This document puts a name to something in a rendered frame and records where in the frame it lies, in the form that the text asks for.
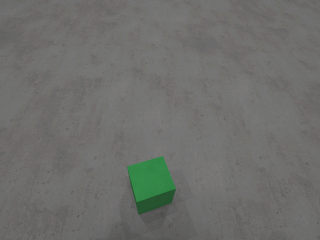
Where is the carton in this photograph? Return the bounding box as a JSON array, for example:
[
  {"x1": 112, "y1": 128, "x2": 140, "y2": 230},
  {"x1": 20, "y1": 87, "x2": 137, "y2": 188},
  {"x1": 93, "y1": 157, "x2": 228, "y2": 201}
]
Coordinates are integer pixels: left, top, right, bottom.
[{"x1": 127, "y1": 156, "x2": 176, "y2": 215}]

